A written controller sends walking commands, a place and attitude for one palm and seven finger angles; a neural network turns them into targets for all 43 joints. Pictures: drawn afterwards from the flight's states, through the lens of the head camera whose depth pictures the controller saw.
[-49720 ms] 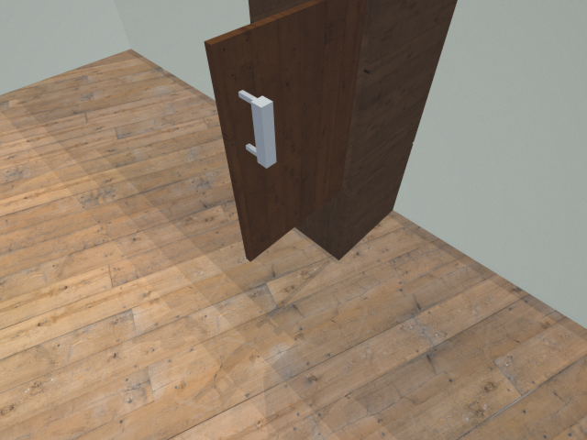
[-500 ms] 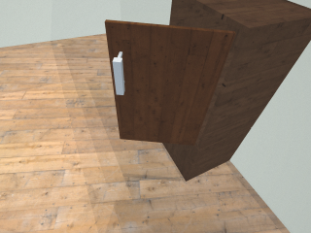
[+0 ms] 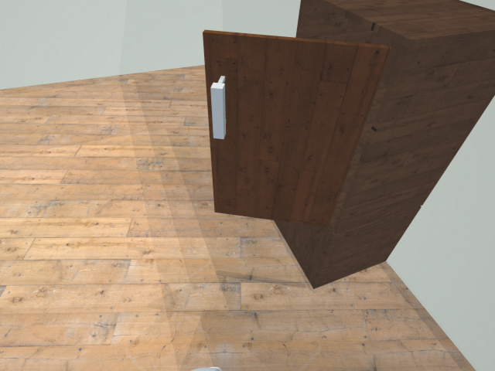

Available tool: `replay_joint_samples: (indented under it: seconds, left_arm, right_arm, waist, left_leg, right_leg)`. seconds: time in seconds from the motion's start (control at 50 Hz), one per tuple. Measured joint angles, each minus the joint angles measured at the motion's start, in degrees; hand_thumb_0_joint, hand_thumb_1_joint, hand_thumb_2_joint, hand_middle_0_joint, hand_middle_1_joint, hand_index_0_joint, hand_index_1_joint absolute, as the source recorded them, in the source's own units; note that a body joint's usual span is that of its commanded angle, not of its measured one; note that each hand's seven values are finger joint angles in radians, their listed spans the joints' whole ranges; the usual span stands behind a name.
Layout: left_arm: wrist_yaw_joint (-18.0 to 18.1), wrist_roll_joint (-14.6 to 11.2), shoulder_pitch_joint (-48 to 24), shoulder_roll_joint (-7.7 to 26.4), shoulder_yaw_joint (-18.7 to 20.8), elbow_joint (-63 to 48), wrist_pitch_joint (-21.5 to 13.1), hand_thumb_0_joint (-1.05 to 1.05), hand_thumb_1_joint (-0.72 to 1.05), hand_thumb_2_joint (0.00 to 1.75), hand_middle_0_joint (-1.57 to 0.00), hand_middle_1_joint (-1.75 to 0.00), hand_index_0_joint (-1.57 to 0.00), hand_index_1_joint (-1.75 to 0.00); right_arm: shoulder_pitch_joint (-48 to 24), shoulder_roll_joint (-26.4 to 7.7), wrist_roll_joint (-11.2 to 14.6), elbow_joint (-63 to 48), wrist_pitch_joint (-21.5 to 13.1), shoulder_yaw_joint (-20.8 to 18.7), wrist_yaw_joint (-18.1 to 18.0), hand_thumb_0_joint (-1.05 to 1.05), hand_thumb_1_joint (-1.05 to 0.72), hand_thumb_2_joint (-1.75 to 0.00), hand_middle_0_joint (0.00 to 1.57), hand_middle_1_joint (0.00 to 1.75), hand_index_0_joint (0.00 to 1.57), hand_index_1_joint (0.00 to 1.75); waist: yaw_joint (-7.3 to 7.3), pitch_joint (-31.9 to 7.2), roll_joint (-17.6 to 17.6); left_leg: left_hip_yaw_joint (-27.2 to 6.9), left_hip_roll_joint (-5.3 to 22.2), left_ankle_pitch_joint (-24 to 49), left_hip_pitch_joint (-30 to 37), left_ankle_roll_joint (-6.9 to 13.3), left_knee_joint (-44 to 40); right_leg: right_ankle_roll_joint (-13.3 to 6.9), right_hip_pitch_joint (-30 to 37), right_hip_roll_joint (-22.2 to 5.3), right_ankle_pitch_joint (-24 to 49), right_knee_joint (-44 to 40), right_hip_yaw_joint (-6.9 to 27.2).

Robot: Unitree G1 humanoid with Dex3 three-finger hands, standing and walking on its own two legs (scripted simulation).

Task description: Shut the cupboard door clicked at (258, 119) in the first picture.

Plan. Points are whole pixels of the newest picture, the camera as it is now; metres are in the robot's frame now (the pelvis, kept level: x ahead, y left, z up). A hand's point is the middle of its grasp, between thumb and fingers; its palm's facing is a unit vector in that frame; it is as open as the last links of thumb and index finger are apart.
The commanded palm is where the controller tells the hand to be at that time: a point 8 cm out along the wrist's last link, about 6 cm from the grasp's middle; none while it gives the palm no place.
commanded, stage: come to a stop and stand still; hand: left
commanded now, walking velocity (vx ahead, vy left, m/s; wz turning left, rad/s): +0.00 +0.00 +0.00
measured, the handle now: (220, 107) +0.66 +0.15 +0.11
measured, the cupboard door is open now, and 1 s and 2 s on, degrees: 60 60 60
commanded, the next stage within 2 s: look again from close up in 1.02 s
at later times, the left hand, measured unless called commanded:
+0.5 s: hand out of the picture +0.04 +0.23 -0.15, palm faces -0.07 -0.98 -0.17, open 7.4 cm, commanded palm none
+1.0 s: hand out of the picture +0.11 +0.15 -0.16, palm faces -0.05 -0.99 -0.15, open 7.2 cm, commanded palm none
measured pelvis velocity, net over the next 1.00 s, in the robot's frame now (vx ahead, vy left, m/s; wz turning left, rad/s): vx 0.00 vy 0.00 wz -0.07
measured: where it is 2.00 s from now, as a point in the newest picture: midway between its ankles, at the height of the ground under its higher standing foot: outside the picture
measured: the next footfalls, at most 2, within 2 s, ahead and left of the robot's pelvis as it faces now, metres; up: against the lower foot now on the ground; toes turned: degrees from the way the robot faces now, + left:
left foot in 0.20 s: +0.04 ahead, +0.10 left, +0.00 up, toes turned +1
right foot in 0.78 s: +0.02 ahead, -0.14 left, +0.00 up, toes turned -8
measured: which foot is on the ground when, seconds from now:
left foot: down 0.00-0.00, up 0.02-0.18, down 0.20-1.00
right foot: down 0.00-0.20, up 0.22-0.76, down 0.78-1.00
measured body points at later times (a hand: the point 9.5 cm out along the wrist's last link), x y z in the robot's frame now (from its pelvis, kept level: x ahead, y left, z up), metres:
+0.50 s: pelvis -0.04 +0.04 +0.03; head -0.02 +0.08 +0.48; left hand +0.04 +0.28 -0.13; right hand -0.15 -0.15 -0.10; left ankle -0.05 +0.11 -0.72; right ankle -0.04 -0.13 -0.63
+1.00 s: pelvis +0.00 +0.00 +0.01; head +0.02 +0.01 +0.46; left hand +0.11 +0.20 -0.14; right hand -0.04 -0.22 -0.14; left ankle +0.00 +0.10 -0.72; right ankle -0.01 -0.14 -0.72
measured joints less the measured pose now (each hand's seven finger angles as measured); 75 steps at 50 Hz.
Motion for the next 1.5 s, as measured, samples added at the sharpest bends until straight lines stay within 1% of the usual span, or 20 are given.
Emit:
replay_joint_samples:
  seconds: [0.04, 0.08, 0.12, 0.16, 0.2, 0.26, 0.34, 0.48, 0.54, 0.6, 0.72, 0.78, 0.8, 0.88, 0.94, 0.98, 1.06, 1.16, 1.3, 1.5]
  left_arm:
    - [0.4, 0.1, 0.5, -0.8, -0.6, 1.4, 0.7, 0.00, 0.90, 0.90, -0.20, -0.30, -0.20, -0.30]
    - [0.3, -0.1, 0.6, -1.0, -0.9, 3.0, 1.5, 0.00, 0.90, 0.90, -0.20, -0.30, -0.20, -0.30]
    - [0.3, 0.0, 0.1, -0.5, -0.9, 3.7, 1.7, 0.00, 0.90, 0.90, -0.20, -0.30, -0.20, -0.30]
    - [0.4, 0.1, -0.9, 0.4, -0.6, 3.1, 1.5, 0.00, 0.90, 0.90, -0.20, -0.30, -0.20, -0.30]
    - [0.3, 0.1, -2.2, 1.1, -0.3, 1.7, 1.3, 0.00, 0.90, 0.90, -0.21, -0.30, -0.20, -0.30]
    - [-0.3, -0.3, -5.4, 2.4, 0.5, 0.0, 1.6, 0.00, 0.90, 0.90, -0.20, -0.30, -0.20, -0.30]
    - [-1.2, -0.1, -8.8, 3.7, 1.2, -1.8, 0.9, 0.00, 0.90, 0.90, -0.20, -0.30, -0.20, -0.30]
    - [-2.0, -0.1, -12.6, 5.5, 1.6, -2.2, 0.9, 0.00, 0.91, 0.90, -0.20, -0.30, -0.19, -0.30]
    - [-2.2, -0.1, -14.1, 5.3, 1.2, -1.8, 1.6, 0.00, 0.91, 0.90, -0.20, -0.30, -0.19, -0.30]
    - [-2.2, -0.3, -16.0, 4.5, 0.5, -1.8, 1.9, 0.00, 0.91, 0.90, -0.20, -0.30, -0.19, -0.30]
    - [-2.1, -1.1, -19.5, 1.4, -1.3, -2.2, 1.0, 0.00, 0.91, 0.90, -0.20, -0.30, -0.19, -0.30]
    - [-1.8, -1.3, -19.4, 0.4, -1.9, -2.5, -0.5, 0.00, 0.90, 0.90, -0.20, -0.30, -0.20, -0.30]
    - [-1.4, -1.4, -19.3, -0.4, -1.9, -1.9, -1.1, 0.00, 0.90, 0.90, -0.20, -0.30, -0.20, -0.30]
    - [-0.3, -1.7, -18.9, -2.6, -1.9, -1.6, -2.4, -0.02, 0.92, 0.90, -0.20, -0.30, -0.20, -0.30]
    - [0.4, -1.5, -19.0, -2.0, -1.5, -1.9, -2.3, -0.03, 0.92, 0.90, -0.21, -0.30, -0.20, -0.30]
    - [0.5, -1.5, -18.6, -1.0, -0.9, -1.9, -1.5, -0.03, 0.93, 0.90, -0.21, -0.30, -0.20, -0.30]
    - [0.5, -1.1, -17.3, 1.3, 0.0, -1.9, 0.7, -0.03, 0.92, 0.90, -0.21, -0.30, -0.20, -0.30]
    - [0.4, -0.7, -15.1, 3.2, 0.0, -1.5, 1.0, -0.01, 0.91, 0.90, -0.20, -0.30, -0.20, -0.30]
    - [0.0, -0.5, -10.6, 3.5, -1.1, 0.9, 0.9, 0.00, 0.91, 0.90, -0.20, -0.30, -0.20, -0.30]
    - [-0.4, -0.6, -8.3, 1.1, -2.7, 3.7, -0.1, 0.00, 0.90, 0.90, -0.20, -0.30, -0.20, -0.30]
  right_arm:
    - [-1.1, -0.5, 0.3, -1.2, 0.5, -0.6, 0.2, 0.01, -0.91, -0.90, 0.20, 0.30, 0.20, 0.30]
    - [-1.5, -0.6, 0.4, -2.0, -0.1, -0.9, 0.7, 0.01, -0.91, -0.90, 0.20, 0.30, 0.20, 0.30]
    - [-0.8, -0.2, 0.5, -2.8, -1.3, -0.8, 0.9, 0.01, -0.91, -0.90, 0.20, 0.30, 0.20, 0.30]
    - [0.6, 0.3, 0.5, -3.3, -2.4, -0.6, 0.7, 0.01, -0.91, -0.90, 0.20, 0.30, 0.20, 0.30]
    - [2.5, 0.4, 0.4, -3.3, -3.5, -0.1, 0.4, 0.00, -0.91, -0.90, 0.20, 0.30, 0.20, 0.30]
    - [4.8, 1.6, -0.3, -2.1, -4.1, 0.7, -0.4, 0.00, -0.91, -0.90, 0.20, 0.30, 0.20, 0.30]
    - [9.2, 3.0, -0.6, 0.4, -4.5, 1.8, -0.9, 0.00, -0.91, -0.90, 0.20, 0.30, 0.20, 0.30]
    - [14.2, 5.5, -0.6, 2.9, -6.2, 2.9, -1.9, 0.01, -0.90, -0.90, 0.20, 0.30, 0.20, 0.30]
    - [15.8, 6.2, -0.8, 3.6, -6.6, 3.2, -2.2, 0.01, -0.90, -0.90, 0.20, 0.30, 0.20, 0.30]
    - [16.8, 6.7, -1.0, 4.2, -6.6, 3.4, -2.2, 0.01, -0.90, -0.90, 0.20, 0.30, 0.21, 0.30]
    - [16.9, 6.8, -1.0, 5.3, -5.7, 3.2, -1.8, 0.01, -0.90, -0.90, 0.20, 0.30, 0.21, 0.30]
    - [17.3, 6.7, -0.5, 5.5, -5.4, 2.9, -1.6, 0.01, -0.90, -0.90, 0.20, 0.30, 0.21, 0.30]
    - [16.6, 6.2, -0.3, 5.9, -5.1, 2.8, -1.5, 0.01, -0.90, -0.90, 0.20, 0.30, 0.21, 0.30]
    - [12.3, 4.3, 0.2, 5.1, -3.8, 2.0, -1.7, 0.01, -0.91, -0.90, 0.20, 0.30, 0.20, 0.30]
    - [8.4, 3.6, 0.5, 3.6, -3.4, 1.4, -1.8, 0.01, -0.91, -0.90, 0.20, 0.30, 0.20, 0.30]
    - [6.1, 3.2, 0.5, 2.5, -3.4, 1.0, -1.7, 0.01, -0.91, -0.90, 0.20, 0.30, 0.20, 0.30]
    - [2.3, 2.4, 0.2, -0.2, -3.6, 0.5, -1.4, 0.00, -0.91, -0.90, 0.20, 0.30, 0.20, 0.30]
    - [-2.0, 1.4, 0.1, -2.5, -3.7, 0.8, -1.1, 0.00, -0.91, -0.90, 0.20, 0.30, 0.20, 0.30]
    - [-4.7, 0.9, 0.3, -3.2, -3.5, 1.5, -0.3, 0.00, -0.91, -0.90, 0.20, 0.30, 0.20, 0.30]
    - [-1.8, 0.9, 0.5, 0.5, -3.8, 2.2, -0.3, 0.00, -0.92, -0.90, 0.20, 0.30, 0.20, 0.30]
  waist:
    - [-0.21, 0.5, 1.4]
    - [-0.99, 0.1, 1.7]
    - [-1.75, -0.7, 0.7]
    - [-1.96, -1.5, -0.8]
    - [-1.93, -2.0, -1.4]
    - [-2.04, -0.7, -3.4]
    - [-3.27, -0.9, -2.6]
    - [-5.91, -0.5, -3.4]
    - [-7.07, -0.1, -3.5]
    - [-7.88, 0.7, -3.4]
    - [-8.79, 2.1, -2.5]
    - [-8.17, 1.2, -3.5]
    - [-7.63, 1.3, -2.7]
    - [-7.48, 2.1, 1.1]
    - [-6.32, 2.9, 0.8]
    - [-5.48, 3.0, -0.2]
    - [-3.81, 2.4, -1.9]
    - [-2.06, 3.4, -1.4]
    - [-1.44, 2.9, -0.8]
    - [-1.72, 1.9, -1.4]
  left_leg:
    - [-3.1, -0.1, -4.7, -3.1, -2.0, 9.5]
    - [-5.4, -0.2, -5.3, -4.1, -2.6, 19.3]
    - [-6.0, 0.2, -6.7, -1.4, -2.7, 21.4]
    - [-5.6, 0.8, -9.8, 4.8, -2.5, 14.3]
    - [-5.4, 1.1, -10.7, 12.1, -2.1, 1.5]
    - [-3.7, -0.6, -6.6, 13.1, 0.3, -2.8]
    - [-4.0, -0.3, -1.9, 14.8, 1.2, -10.2]
    - [-3.4, 0.0, 1.6, 16.2, 0.9, -16.9]
    - [-3.0, 0.5, 1.6, 16.3, 0.7, -17.4]
    - [-2.8, 1.3, 1.2, 16.3, 0.4, -17.3]
    - [-2.9, 2.4, -1.8, 15.3, -1.2, -13.4]
    - [-2.3, 1.5, -5.8, 13.7, -2.4, -7.4]
    - [-2.2, 2.2, -7.7, 13.0, -2.9, -4.7]
    - [-3.7, 3.9, -14.8, 9.6, -4.1, 2.8]
    - [-3.5, 4.0, -11.5, 8.6, -4.7, 2.3]
    - [-2.6, 3.6, -5.7, 9.6, -4.0, 0.7]
    - [-1.2, 2.3, -7.2, 10.5, -1.7, -0.5]
    - [-0.7, 1.9, -5.9, 11.0, -1.3, -2.4]
    - [-0.3, 1.8, -4.3, 12.0, -1.4, -5.0]
    - [-0.2, 1.4, -2.3, 14.0, -1.3, -8.8]
  right_leg:
    - [0.0, -0.4, 0.7, 4.5, -0.7, -0.5]
    - [0.3, -0.2, 1.0, 6.9, -3.1, -0.6]
    - [0.8, -0.5, 0.8, 9.0, -5.6, 0.1]
    - [1.3, -1.5, 0.3, 10.4, -6.9, 1.1]
    - [1.7, -4.0, 0.3, 8.6, -5.2, 1.9]
    - [1.1, -8.9, -0.1, -0.5, 6.0, 3.5]
    - [1.3, -14.5, 0.6, 4.0, 20.5, 3.0]
    - [2.3, -16.5, -1.3, 9.7, 25.2, 3.4]
    - [2.7, -16.7, -2.3, 9.4, 24.3, 3.2]
    - [2.9, -15.7, -3.3, 7.9, 19.8, 2.0]
    - [2.2, -8.1, -3.1, 4.6, 1.6, -1.3]
    - [1.4, -0.9, -3.3, 9.8, -9.3, -1.4]
    - [1.6, -0.6, -2.8, 7.8, -8.9, -1.3]
    - [2.0, 0.7, -1.1, 5.2, -7.2, -3.3]
    - [2.0, 1.4, -1.3, 4.7, -6.3, -3.6]
    - [2.4, 1.2, -2.0, 3.7, -4.5, -3.0]
    - [3.2, 0.5, -3.2, 3.1, -3.4, -1.7]
    - [3.5, 0.7, -3.5, 4.5, -4.9, -1.3]
    - [3.5, 1.5, -3.3, 6.2, -7.6, -0.9]
    - [3.7, 3.5, -3.4, 8.2, -11.2, -1.0]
